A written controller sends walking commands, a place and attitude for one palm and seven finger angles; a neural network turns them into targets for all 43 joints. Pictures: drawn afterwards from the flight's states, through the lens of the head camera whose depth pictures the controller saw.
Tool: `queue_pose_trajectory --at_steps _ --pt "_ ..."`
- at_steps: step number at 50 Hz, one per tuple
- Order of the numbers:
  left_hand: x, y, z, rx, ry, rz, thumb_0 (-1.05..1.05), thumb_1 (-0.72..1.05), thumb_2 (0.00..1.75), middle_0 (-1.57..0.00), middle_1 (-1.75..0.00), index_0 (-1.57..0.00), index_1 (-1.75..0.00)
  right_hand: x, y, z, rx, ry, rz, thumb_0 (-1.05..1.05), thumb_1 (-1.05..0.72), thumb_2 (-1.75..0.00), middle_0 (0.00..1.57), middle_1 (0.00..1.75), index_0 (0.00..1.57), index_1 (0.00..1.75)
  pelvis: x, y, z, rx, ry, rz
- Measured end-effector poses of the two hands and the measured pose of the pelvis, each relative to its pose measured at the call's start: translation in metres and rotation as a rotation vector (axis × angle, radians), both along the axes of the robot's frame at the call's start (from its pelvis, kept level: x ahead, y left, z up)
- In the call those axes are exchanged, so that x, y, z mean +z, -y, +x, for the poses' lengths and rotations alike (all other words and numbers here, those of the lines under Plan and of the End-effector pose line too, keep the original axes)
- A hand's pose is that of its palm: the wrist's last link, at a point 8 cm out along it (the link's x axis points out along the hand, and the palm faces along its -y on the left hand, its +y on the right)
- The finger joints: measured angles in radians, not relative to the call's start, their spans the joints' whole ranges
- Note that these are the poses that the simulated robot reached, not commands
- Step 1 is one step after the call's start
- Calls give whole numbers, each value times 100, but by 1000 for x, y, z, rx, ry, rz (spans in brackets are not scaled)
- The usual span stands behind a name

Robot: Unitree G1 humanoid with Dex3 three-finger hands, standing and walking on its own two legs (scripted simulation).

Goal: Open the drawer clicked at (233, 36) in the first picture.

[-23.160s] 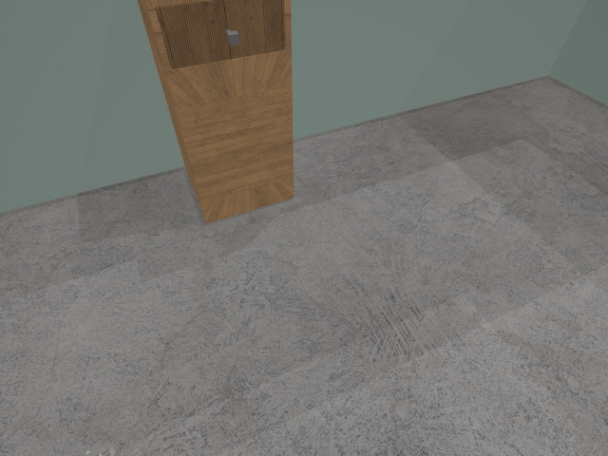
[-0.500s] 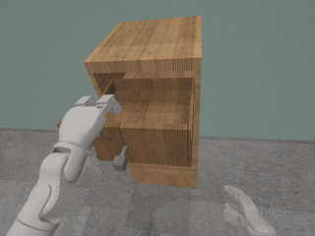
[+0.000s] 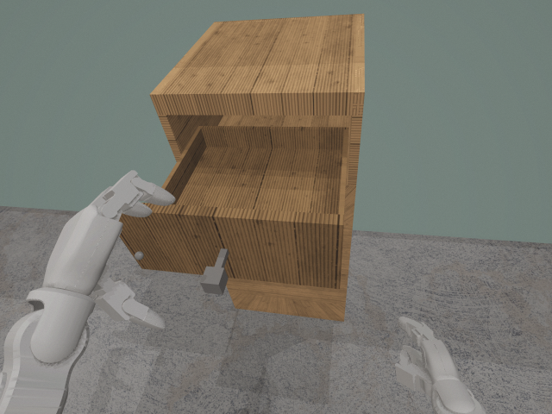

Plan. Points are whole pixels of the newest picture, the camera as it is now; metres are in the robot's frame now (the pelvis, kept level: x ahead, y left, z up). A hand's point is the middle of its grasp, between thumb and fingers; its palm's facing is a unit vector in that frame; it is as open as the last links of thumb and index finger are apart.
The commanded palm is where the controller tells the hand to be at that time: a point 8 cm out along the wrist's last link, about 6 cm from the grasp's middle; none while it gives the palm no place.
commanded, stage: draw the hand back to the body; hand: left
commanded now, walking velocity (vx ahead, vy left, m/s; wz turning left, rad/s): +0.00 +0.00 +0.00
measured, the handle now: (218, 270) +0.32 +0.15 +0.03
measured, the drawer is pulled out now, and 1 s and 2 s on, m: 0.28 0.28 0.28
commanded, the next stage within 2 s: step back with the hand held close in 0.92 s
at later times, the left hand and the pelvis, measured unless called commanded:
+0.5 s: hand (93, 244) +0.23 +0.23 +0.21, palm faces +0.38 -0.84 -0.39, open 10.6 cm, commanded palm +0.17 +0.28 +0.22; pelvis +0.03 +0.01 +0.00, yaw -1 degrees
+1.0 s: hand (69, 259) +0.21 +0.25 +0.21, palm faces +0.47 -0.80 -0.38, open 7.5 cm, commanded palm +0.15 +0.28 +0.22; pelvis +0.02 +0.00 +0.00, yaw +0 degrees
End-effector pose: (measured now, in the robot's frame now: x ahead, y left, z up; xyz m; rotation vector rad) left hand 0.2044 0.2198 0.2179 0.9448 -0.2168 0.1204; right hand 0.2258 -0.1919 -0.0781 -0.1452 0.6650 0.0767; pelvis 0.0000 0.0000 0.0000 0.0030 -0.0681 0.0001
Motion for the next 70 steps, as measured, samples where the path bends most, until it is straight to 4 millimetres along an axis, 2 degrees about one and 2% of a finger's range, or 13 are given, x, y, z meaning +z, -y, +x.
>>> queue_pose_trajectory --at_steps 2,4,7,10,18,34,43,52,56,64,70 --pt "-2 -1 -6 -42 84 -251 0 -46 31 -31 -118 -32 -118 6 0 -5 -24 38 -18 1 -91 -90 20 30 20 30 1 1 2 -2 6 -3" --pt "1 -2 -10 -63 171 -394 0 -43 32 -31 -116 -32 -116 10 2 -11 -39 61 -46 1 -91 -90 20 30 20 30 1 2 5 -5 12 -6" --pt "5 -9 -14 -64 272 -503 0 -36 35 -31 -112 -31 -111 11 5 -20 -55 60 -76 1 -91 -90 20 30 20 30 2 1 11 -4 18 -8" --pt "5 -18 -13 -43 307 -538 0 -28 39 -30 -106 -30 -106 8 10 -28 -68 35 -97 1 -90 -90 20 30 21 30 2 0 15 -4 20 -8" --pt "1 -34 -10 -2 264 -499 0 -3 50 -27 -90 -28 -89 2 20 -34 -104 -1 -118 1 -90 -90 20 30 21 30 3 -6 25 -11 8 -10" --pt "1 -68 -31 158 239 -435 1 52 74 -23 -54 -24 -54 9 11 -9 -106 51 -90 1 -90 -90 20 30 21 30 3 -9 29 -8 2 -13" --pt "-2 -66 -38 177 248 -466 1 79 85 -21 -37 -22 -36 11 7 -8 -77 64 -93 1 -90 -90 20 30 21 30 3 -7 24 3 12 -14" --pt "1 -63 -40 163 251 -455 2 88 89 -21 -31 -21 -31 8 11 -19 -90 51 -89 1 -90 -90 20 30 21 30 4 -4 20 0 17 -13" --pt "6 -67 -39 147 253 -398 2 89 89 -21 -31 -21 -30 5 17 -26 -102 22 -92 1 -90 -90 20 30 21 30 3 -3 15 13 -26 -22" --pt "-8 -68 -42 96 127 -343 2 89 89 -21 -30 -21 -30 -1 31 -48 -184 -48 -146 1 -90 -90 20 30 21 30 -1 -16 4 8 -86 -21" --pt "-8 -80 -56 98 112 -297 2 89 89 -21 -30 -22 -30 -3 28 -66 -209 -62 -163 1 -90 -90 20 30 20 30 -4 -24 -12 2 -91 -15"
